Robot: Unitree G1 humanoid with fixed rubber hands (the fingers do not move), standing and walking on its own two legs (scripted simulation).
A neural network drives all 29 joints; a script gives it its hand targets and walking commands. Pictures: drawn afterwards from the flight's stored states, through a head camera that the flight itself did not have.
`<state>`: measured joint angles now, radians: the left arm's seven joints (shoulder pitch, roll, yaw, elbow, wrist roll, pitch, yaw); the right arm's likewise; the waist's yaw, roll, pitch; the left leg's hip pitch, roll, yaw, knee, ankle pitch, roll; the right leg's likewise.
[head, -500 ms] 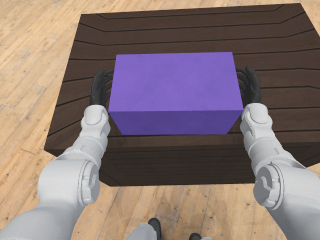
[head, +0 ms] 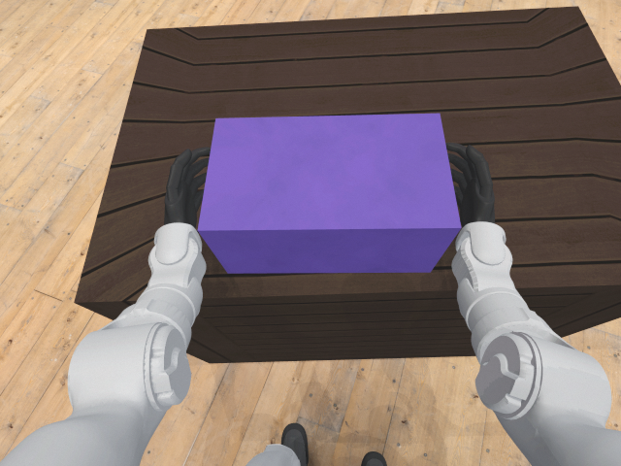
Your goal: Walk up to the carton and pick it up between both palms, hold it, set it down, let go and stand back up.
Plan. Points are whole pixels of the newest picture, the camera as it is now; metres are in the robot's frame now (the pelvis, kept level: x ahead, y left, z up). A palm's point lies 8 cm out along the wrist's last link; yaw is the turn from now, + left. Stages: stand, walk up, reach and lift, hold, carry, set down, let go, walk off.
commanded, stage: reach and lift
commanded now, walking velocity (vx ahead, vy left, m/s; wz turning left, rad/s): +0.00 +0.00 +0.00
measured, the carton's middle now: (327, 198) +0.46 +0.04 +0.00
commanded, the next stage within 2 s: none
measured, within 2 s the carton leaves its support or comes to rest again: leaves its support in 1.60 s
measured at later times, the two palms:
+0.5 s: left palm (183, 213) +0.42 +0.22 +0.02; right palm (474, 210) +0.44 -0.16 +0.01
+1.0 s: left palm (184, 217) +0.41 +0.22 +0.01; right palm (474, 211) +0.44 -0.16 +0.01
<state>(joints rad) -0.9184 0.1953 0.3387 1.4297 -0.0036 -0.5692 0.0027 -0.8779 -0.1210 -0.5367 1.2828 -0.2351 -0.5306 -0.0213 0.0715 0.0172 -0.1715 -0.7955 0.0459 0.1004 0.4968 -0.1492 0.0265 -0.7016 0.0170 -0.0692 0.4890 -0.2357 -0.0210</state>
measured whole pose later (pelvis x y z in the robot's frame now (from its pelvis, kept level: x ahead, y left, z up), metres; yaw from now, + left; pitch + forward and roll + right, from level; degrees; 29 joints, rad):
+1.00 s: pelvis +0.00 +0.00 +0.00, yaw -1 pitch +30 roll -3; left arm -0.91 0.18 0.23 1.46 -0.11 -0.69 0.03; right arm -0.93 -0.22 -0.32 1.51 -0.10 -0.76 -0.06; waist 0.10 0.03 -0.24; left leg -0.89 0.06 0.10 0.51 -0.14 0.03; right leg -0.78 0.03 -0.07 0.46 -0.20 -0.02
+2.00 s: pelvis -0.03 -0.01 +0.01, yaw +2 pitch +16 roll -1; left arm -0.69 0.18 -0.01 1.13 -0.31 -0.28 0.10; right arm -0.65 -0.19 -0.09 0.99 0.16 -0.17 -0.09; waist 0.05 0.04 -0.28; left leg -0.64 0.04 0.07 0.46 -0.10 0.02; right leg -0.55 0.02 -0.10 0.47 -0.21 -0.03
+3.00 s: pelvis -0.03 -0.01 +0.02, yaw +2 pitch -2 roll -1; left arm -0.43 0.05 0.27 0.22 0.12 0.49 0.02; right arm -0.46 -0.09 -0.14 0.46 0.13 0.27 -0.11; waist -0.02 -0.03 -0.04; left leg -0.20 0.03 0.07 0.31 -0.07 0.01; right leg -0.09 0.02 -0.09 0.30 -0.17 -0.04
